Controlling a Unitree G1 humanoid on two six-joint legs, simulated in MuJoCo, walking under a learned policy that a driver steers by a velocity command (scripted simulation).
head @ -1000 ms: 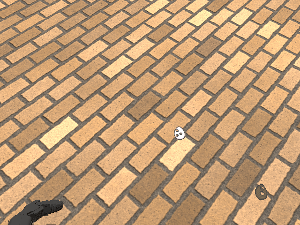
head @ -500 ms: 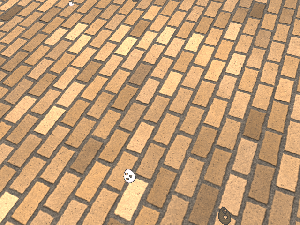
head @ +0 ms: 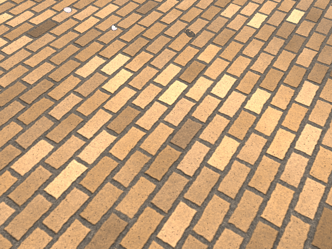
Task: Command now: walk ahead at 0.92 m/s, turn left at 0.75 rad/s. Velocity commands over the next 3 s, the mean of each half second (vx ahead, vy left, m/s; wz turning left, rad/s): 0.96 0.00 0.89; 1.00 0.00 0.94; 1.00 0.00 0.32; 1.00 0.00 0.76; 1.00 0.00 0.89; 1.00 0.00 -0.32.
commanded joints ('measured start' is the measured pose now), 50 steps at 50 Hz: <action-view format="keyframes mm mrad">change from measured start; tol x32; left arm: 1 -190 125 0 -192 3 -67 -8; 14 -484 74 -43 -295 -9 -7 -30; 19 234 284 54 -127 10 -13 54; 50 -201 62 -24 -178 25 19 -10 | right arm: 1 290 -215 -74 33 14 0 -29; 35 -238 -5 48 -162 -1 30 54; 40 345 -163 -35 39 2 15 -3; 50 157 -117 -27 38 13 -52 -60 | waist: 1 -114 51 -82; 18 201 77 -232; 20 72 -452 -474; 23 71 -15 -107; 33 -34 -1 144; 42 -76 281 -228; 50 28 -39 83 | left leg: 1 696 310 -742 -456 -263 192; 8 216 117 -450 -597 68 170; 17 397 122 -452 -161 922 8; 20 -121 -62 -235 706 -255 -25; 21 -205 41 -207 731 -127 -8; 38 162 14 150 52 181 67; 41 797 51 -122 -97 23 149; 43 1027 356 -863 -375 -117 385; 50 192 148 -433 -555 111 219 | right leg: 1 -735 -32 110 331 147 -16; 15 -262 27 -8 -521 484 34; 18 300 -4 32 -466 230 3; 21 449 -425 851 -785 -482 -124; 34 -26 -154 -277 -961 722 -1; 39 95 -250 -266 -387 1512 -3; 40 -56 -240 -243 -66 1342 -9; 42 -672 38 -114 666 -106 73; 50 -490 -162 24 14 94 91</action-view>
